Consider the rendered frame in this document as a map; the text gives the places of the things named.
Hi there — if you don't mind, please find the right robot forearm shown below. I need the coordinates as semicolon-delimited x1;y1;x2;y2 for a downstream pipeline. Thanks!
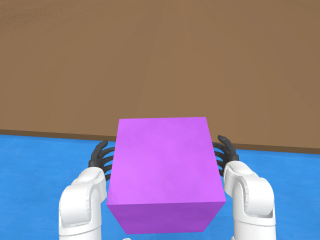
223;160;276;240

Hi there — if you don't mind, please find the left robot forearm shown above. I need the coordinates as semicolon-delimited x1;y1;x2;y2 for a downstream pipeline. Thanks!
58;167;107;240

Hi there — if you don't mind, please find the carton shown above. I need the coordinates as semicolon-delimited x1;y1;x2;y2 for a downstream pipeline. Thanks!
106;117;226;235

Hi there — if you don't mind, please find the left robot hand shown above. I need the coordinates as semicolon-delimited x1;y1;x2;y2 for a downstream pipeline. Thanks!
88;140;115;181

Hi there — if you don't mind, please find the right robot hand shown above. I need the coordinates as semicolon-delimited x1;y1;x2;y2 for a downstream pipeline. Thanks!
212;135;239;177

